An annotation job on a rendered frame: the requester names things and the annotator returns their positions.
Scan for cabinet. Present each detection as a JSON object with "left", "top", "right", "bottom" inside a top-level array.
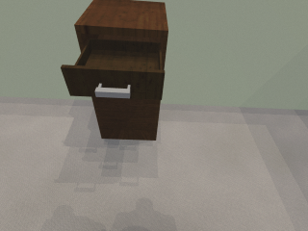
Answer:
[{"left": 74, "top": 0, "right": 168, "bottom": 141}]

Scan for drawer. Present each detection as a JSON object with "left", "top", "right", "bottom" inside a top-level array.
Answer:
[{"left": 61, "top": 38, "right": 165, "bottom": 100}]

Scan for handle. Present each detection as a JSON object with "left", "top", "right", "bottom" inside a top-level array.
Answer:
[{"left": 94, "top": 83, "right": 131, "bottom": 99}]

